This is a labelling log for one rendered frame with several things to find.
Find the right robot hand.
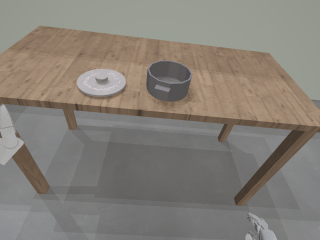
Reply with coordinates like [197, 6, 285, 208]
[245, 213, 277, 240]

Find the lid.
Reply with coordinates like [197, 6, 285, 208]
[76, 69, 126, 97]

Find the table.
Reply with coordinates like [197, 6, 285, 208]
[0, 25, 320, 206]

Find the pot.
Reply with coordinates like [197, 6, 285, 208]
[146, 60, 193, 102]

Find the left robot hand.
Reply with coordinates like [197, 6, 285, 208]
[0, 104, 24, 165]

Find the knob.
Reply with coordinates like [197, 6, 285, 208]
[95, 73, 108, 82]

